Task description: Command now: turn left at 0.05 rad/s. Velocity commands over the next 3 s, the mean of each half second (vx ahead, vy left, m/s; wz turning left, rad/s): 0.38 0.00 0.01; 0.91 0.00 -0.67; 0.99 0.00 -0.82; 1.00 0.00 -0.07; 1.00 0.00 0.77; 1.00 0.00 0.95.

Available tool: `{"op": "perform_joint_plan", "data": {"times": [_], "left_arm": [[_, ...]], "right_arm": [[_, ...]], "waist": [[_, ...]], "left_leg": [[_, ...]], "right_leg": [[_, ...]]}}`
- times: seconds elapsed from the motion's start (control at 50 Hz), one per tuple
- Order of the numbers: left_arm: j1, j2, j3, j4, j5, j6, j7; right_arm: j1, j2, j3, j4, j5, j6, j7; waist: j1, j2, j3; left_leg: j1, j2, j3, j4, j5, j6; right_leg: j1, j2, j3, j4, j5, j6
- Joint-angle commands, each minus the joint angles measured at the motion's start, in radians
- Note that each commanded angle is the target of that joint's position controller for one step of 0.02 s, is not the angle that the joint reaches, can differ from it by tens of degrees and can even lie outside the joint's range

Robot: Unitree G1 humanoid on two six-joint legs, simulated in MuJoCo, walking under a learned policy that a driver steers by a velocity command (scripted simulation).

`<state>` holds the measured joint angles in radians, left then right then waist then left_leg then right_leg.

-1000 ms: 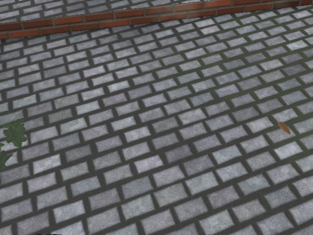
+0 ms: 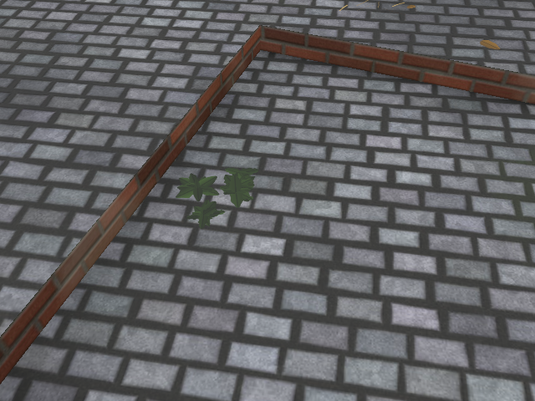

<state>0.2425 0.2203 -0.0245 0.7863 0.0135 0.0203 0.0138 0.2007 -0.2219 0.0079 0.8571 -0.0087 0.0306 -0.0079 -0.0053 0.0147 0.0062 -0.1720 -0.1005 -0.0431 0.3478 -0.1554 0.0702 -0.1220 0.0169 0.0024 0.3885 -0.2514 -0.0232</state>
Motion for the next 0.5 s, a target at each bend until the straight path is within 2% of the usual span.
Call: {"op": "perform_joint_plan", "data": {"times": [0.02,0.06,0.12,0.14,0.16,0.18,0.2,0.22,0.24,0.26,0.28,0.3,0.34,0.38,0.4,0.42,0.44,0.46,0.48,0.5], "left_arm": [[-0.003,0.127,0.026,-0.032,-0.003,-0.025,0.006],[-0.005,0.118,0.023,-0.021,0.0,-0.024,0.007],[-0.01,0.116,0.02,0.002,0.002,-0.026,0.007],[0.03,0.145,0.033,0.022,0.004,-0.023,0.005],[0.064,0.183,0.049,0.033,0.008,-0.015,0.001],[0.11,0.214,0.062,0.047,0.01,-0.006,-0.002],[0.111,0.236,0.076,0.053,0.002,-0.003,0.0],[0.101,0.224,0.083,0.054,0.001,-0.008,0.002],[0.089,0.212,0.086,0.051,0.007,-0.018,0.003],[0.055,0.208,0.09,0.042,0.008,-0.029,0.001],[0.022,0.206,0.093,0.034,0.0,-0.039,-0.001],[-0.006,0.21,0.097,0.027,-0.009,-0.049,-0.005],[-0.021,0.218,0.103,0.028,-0.011,-0.059,-0.015],[-0.024,0.228,0.11,0.031,-0.012,-0.058,-0.022],[-0.028,0.229,0.115,0.033,-0.015,-0.053,-0.026],[-0.05,0.218,0.113,0.025,-0.009,-0.05,-0.029],[-0.079,0.172,0.099,0.011,0.005,-0.052,-0.032],[-0.1,0.06,0.066,-0.045,-0.001,-0.062,-0.04],[-0.117,0.112,0.076,-0.057,0.002,-0.06,-0.031],[-0.104,0.145,0.086,-0.053,-0.009,-0.061,-0.033]], "right_arm": [[-0.021,-0.127,-0.035,-0.015,0.003,-0.015,-0.002],[-0.015,-0.112,-0.031,0.018,0.006,-0.017,-0.005],[-0.011,-0.11,-0.031,0.061,0.005,-0.014,-0.009],[0.014,-0.124,-0.038,0.074,0.005,-0.011,-0.01],[0.01,-0.152,-0.051,0.069,-0.004,-0.005,-0.004],[-0.046,-0.169,-0.059,0.045,-0.015,-0.001,0.009],[-0.124,-0.136,-0.051,0.007,-0.017,-0.005,0.022],[-0.161,-0.136,-0.052,-0.012,-0.019,-0.014,0.029],[-0.153,-0.152,-0.06,-0.017,-0.016,-0.023,0.033],[-0.121,-0.152,-0.061,-0.013,-0.014,-0.033,0.041],[-0.099,-0.147,-0.061,-0.01,-0.013,-0.042,0.051],[-0.091,-0.138,-0.058,-0.011,-0.01,-0.047,0.057],[-0.112,-0.133,-0.057,-0.024,-0.01,-0.048,0.059],[-0.085,-0.132,-0.059,-0.024,-0.013,-0.046,0.056],[-0.011,-0.132,-0.06,0.0,-0.018,-0.048,0.055],[0.079,-0.144,-0.067,0.028,-0.021,-0.054,0.05],[0.245,-0.182,-0.081,0.08,-0.026,-0.068,0.038],[0.336,-0.306,-0.108,0.078,-0.039,-0.084,0.024],[0.275,-0.313,-0.113,0.061,-0.031,-0.092,0.023],[0.171,-0.269,-0.102,0.028,-0.021,-0.099,0.022]], "waist": [[0.005,-0.084,-0.003],[0.006,-0.043,0.003],[0.006,-0.027,0.01],[0.012,-0.04,-0.04],[0.028,-0.068,-0.016],[0.056,-0.097,0.058],[0.068,-0.162,0.138],[0.069,-0.155,0.176],[0.053,-0.105,0.152],[0.023,-0.074,0.109],[0.003,-0.066,0.079],[-0.009,-0.087,0.066],[-0.004,-0.13,0.075],[-0.015,-0.119,0.077],[-0.041,-0.096,0.049],[-0.086,-0.059,0.044],[-0.159,0.066,0.015],[-0.192,0.353,-0.025],[-0.149,0.195,0.022],[-0.086,0.072,0.053]], "left_leg": [[0.043,0.137,-0.137,-0.057,0.105,0.008],[0.024,0.136,-0.136,-0.071,0.089,0.002],[0.025,0.139,-0.138,-0.083,0.081,-0.003],[0.018,0.105,-0.11,-0.038,-0.109,0.01],[-0.079,0.071,-0.085,0.024,-0.333,0.022],[-0.238,0.055,-0.065,0.101,-0.417,0.023],[-0.334,0.048,0.028,0.207,-0.272,0.003],[-0.394,0.092,0.045,0.307,-0.181,-0.013],[-0.44,0.118,0.023,0.381,-0.171,-0.025],[-0.449,0.136,0.01,0.417,-0.157,-0.034],[-0.421,0.145,0.016,0.405,-0.144,-0.039],[-0.353,0.144,0.035,0.362,-0.131,-0.041],[-0.207,0.131,0.077,0.275,-0.122,-0.04],[-0.084,0.117,0.122,0.188,-0.08,-0.036],[0.044,0.097,0.143,0.189,-0.045,-0.036],[0.157,0.086,0.146,0.163,-0.096,-0.029],[0.327,0.127,0.057,0.085,-0.219,-0.008],[0.421,0.403,-0.413,-0.159,-0.634,0.073],[0.312,0.481,-0.589,-0.196,-0.661,0.13],[0.253,0.458,-0.483,-0.169,-0.573,0.111]], "right_leg": [[-0.031,-0.116,0.116,-0.098,0.124,-0.031],[-0.021,-0.118,0.117,-0.098,0.106,-0.034],[-0.028,-0.119,0.118,-0.106,0.09,-0.038],[0.002,-0.099,0.117,-0.103,-0.119,-0.054],[0.003,-0.112,0.174,-0.131,-0.374,-0.088],[0.011,-0.174,0.279,-0.204,-0.574,-0.137],[0.009,-0.273,0.392,-0.291,-0.618,-0.192],[0.004,-0.34,0.447,-0.336,-0.537,-0.226],[0.035,-0.351,0.446,-0.345,-0.446,-0.233],[0.065,-0.339,0.409,-0.331,-0.374,-0.224],[0.061,-0.311,0.349,-0.324,-0.328,-0.207],[0.015,-0.276,0.284,-0.32,-0.299,-0.188],[-0.101,-0.228,0.205,-0.307,-0.271,-0.166],[-0.178,-0.213,0.166,-0.261,-0.279,-0.164],[-0.249,-0.199,0.142,-0.215,-0.288,-0.167],[-0.332,-0.171,0.11,-0.122,-0.303,-0.158],[-0.449,-0.105,0.047,0.111,-0.252,-0.136],[-0.663,0.033,-0.049,0.527,-0.266,-0.08],[-0.75,0.04,0.117,0.669,-0.204,-0.099],[-0.749,-0.02,0.159,0.687,-0.095,-0.1]]}}
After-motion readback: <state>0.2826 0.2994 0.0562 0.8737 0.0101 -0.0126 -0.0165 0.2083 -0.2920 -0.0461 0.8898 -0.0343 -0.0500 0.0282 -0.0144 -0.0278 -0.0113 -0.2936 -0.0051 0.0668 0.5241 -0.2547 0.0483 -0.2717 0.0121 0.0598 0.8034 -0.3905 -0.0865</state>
